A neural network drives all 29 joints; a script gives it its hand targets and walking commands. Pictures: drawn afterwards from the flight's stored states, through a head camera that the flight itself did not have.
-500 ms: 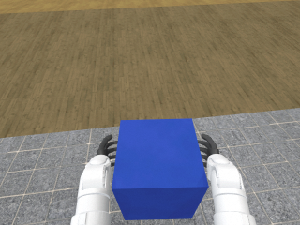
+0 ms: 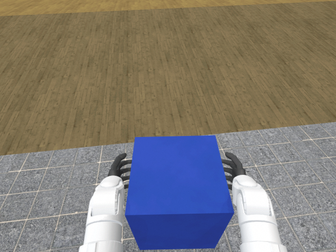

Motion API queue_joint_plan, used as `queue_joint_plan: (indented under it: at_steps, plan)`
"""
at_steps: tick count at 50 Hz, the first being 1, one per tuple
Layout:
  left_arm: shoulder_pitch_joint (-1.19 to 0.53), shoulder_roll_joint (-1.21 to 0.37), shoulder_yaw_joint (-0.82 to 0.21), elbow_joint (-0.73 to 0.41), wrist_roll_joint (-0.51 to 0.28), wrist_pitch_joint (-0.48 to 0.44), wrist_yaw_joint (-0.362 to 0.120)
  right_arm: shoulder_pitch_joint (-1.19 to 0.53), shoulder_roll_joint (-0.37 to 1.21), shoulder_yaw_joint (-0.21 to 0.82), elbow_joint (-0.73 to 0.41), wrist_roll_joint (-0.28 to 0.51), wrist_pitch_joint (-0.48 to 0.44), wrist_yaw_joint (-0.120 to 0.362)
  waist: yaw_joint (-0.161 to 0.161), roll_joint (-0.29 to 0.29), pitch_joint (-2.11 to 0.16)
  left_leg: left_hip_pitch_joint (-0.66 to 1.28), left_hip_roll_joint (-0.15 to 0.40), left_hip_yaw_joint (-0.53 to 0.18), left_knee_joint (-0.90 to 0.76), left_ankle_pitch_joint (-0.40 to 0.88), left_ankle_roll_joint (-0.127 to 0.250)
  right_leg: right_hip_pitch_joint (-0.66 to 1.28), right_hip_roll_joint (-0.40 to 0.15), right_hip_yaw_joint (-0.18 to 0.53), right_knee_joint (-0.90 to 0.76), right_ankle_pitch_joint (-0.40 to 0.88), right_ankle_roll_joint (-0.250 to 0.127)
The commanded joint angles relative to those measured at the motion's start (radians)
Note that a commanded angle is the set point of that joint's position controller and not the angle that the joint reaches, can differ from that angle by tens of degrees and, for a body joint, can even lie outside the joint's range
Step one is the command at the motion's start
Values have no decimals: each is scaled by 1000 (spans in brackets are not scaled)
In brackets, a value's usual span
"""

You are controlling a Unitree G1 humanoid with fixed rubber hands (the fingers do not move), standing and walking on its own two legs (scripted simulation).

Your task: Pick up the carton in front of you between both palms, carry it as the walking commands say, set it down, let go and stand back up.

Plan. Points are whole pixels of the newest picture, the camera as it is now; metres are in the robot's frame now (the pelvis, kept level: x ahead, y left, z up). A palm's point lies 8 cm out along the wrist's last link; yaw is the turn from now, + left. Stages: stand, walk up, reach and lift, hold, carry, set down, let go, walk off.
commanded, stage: hold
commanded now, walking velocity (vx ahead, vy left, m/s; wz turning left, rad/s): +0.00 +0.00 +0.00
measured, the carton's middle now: (176, 194) +0.29 +0.00 -0.02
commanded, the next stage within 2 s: carry in 0.42 s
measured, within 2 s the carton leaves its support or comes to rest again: neither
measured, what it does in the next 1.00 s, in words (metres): walks ahead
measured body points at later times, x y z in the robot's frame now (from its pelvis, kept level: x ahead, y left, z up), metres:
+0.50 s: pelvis +0.00 +0.00 +0.00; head -0.04 +0.00 +0.44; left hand +0.30 +0.15 +0.04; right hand +0.30 -0.15 +0.04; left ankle +0.01 +0.13 -0.74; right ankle +0.01 -0.13 -0.74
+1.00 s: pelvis +0.18 -0.01 -0.02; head +0.19 -0.02 +0.43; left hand +0.44 +0.13 +0.06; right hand +0.42 -0.17 +0.06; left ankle +0.03 +0.11 -0.75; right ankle +0.22 -0.10 -0.73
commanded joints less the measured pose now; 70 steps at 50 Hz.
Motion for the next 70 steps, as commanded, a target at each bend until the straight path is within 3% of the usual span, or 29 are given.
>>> queue_joint_plan:
  at_steps: [1,20,21,23,24,28,33,34,36,37,38,40,41,42,43,44,45,46,47,49,51,52,53,54,55,57,58,61,70]
  plan:
    - [-477,-905,-551,-44,-266,-29,-237,-472,908,538,-42,255,-34,216,0,1,-220,37,-62,60,-44,181,-8,39,62,-59,-44,181,7]
    - [-504,-909,-544,-25,-262,-30,-239,-499,910,531,-25,250,-35,218,0,2,-210,25,-59,61,-42,132,-6,23,60,-61,-42,131,3]
    - [-525,-914,-555,-44,-279,-27,-239,-522,911,540,-47,266,-33,218,1,4,-195,-105,112,29,27,-22,16,-105,-107,-34,30,-26,-9]
    - [-518,-907,-573,-73,-289,-22,-233,-517,908,562,-74,273,-27,211,3,1,-200,-186,93,-9,-10,-416,26,-193,-89,4,-8,-424,-23]
    - [-530,-914,-599,-108,-302,-18,-228,-524,912,587,-103,287,-23,206,2,2,-188,-224,93,-10,-7,-504,31,-222,-87,4,0,-504,-31]
    - [-502,-915,-714,-253,-364,23,-202,-491,909,690,-247,346,17,178,0,40,-303,-191,135,-2,24,-363,53,-217,-90,-72,101,-290,-37]
    - [-455,-871,-801,-441,-429,136,-155,-432,869,771,-425,392,127,121,-5,55,-260,-226,181,-22,49,-404,82,-301,-108,-103,131,-317,-37]
    - [-429,-857,-805,-468,-434,162,-143,-409,856,775,-453,395,153,107,-1,31,-260,-264,168,11,99,-341,76,-256,-127,-88,110,-291,-45]
    - [-348,-826,-793,-506,-435,212,-111,-367,833,787,-522,410,205,80,13,-167,-267,-452,88,173,351,-198,28,-71,-233,78,48,-148,-109]
    - [-298,-810,-778,-519,-427,234,-91,-346,816,793,-558,422,231,67,18,-240,-238,-586,49,237,365,-256,2,27,-286,165,22,5,-158]
    - [-274,-800,-755,-538,-412,252,-70,-349,804,794,-586,436,252,56,18,-239,-216,-626,49,260,308,-296,-3,61,-321,204,37,155,-192]
    - [-213,-797,-760,-614,-418,293,-26,-265,795,797,-637,460,290,25,3,-126,-278,-361,46,266,120,-194,8,-52,-289,70,141,180,-154]
    - [-222,-791,-770,-678,-433,312,-12,-224,811,788,-650,463,301,4,-16,-22,-307,-140,64,192,33,-134,40,-207,-199,-128,323,329,-78]
    - [-234,-790,-778,-730,-452,329,2,-172,803,756,-654,448,309,-20,-32,208,-343,175,205,-29,36,208,110,-515,-114,-260,609,310,-11]
    - [-210,-792,-800,-769,-471,341,11,-110,799,742,-665,425,316,-42,-24,411,-324,379,368,-252,3,585,199,-831,-36,-308,694,-252,19]
    - [-219,-792,-813,-817,-489,343,21,-95,808,731,-726,423,325,-58,-34,247,-270,432,395,-261,37,707,240,-947,-65,-252,694,-402,2]
    - [-177,-798,-803,-825,-492,347,31,-105,815,737,-782,431,331,-75,-42,130,-276,468,411,-249,38,663,246,-993,-84,-239,654,-488,-10]
    - [-137,-807,-790,-837,-492,348,41,-102,811,745,-827,440,334,-89,-41,89,-269,454,410,-204,21,593,223,-975,-101,-225,561,-471,-21]
    - [-106,-798,-771,-844,-486,347,54,-111,795,750,-864,449,335,-103,-34,80,-272,397,389,-133,4,518,179,-890,-117,-207,416,-363,-25]
    - [-49,-742,-729,-862,-453,341,94,-99,731,747,-914,457,337,-129,-17,153,-298,186,304,61,0,490,113,-580,-48,-286,257,-106,-25]
    - [17,-679,-686,-862,-421,335,138,-56,652,744,-937,467,339,-153,15,129,-381,-65,232,248,155,526,52,-103,43,-417,125,48,-30]
    - [47,-637,-662,-861,-406,335,160,-41,608,737,-946,470,341,-165,23,71,-423,-208,196,303,283,405,32,116,17,-397,130,10,-31]
    - [77,-596,-641,-858,-397,338,180,-57,563,725,-954,469,350,-177,52,-78,-431,-380,129,333,534,152,0,221,-171,-79,15,-230,-61]
    - [49,-555,-623,-873,-388,336,198,-67,538,713,-965,476,358,-184,33,-300,-382,-623,11,279,777,-255,-26,247,-448,461,-159,-165,-199]
    - [38,-555,-626,-885,-403,353,206,-38,548,716,-923,487,369,-194,30,-191,-339,-691,89,141,900,-279,20,209,-480,474,-156,-151,-257]
    - [-6,-578,-652,-892,-434,361,203,-11,573,670,-866,463,372,-204,27,-17,-303,-697,156,130,902,-189,48,104,-427,290,-136,32,-232]
    - [-25,-592,-667,-894,-446,362,196,4,586,652,-840,445,370,-206,23,12,-295,-676,172,129,844,-139,44,63,-401,208,-153,50,-200]
    - [-35,-612,-712,-878,-473,362,165,48,615,624,-785,386,356,-207,21,-62,-268,-625,151,185,648,-62,24,11,-335,23,-206,37,-143]
    - [40,-582,-724,-857,-462,365,107,60,628,696,-826,377,358,-174,24,-149,-125,-588,95,336,231,160,14,53,-255,-217,-206,352,-123]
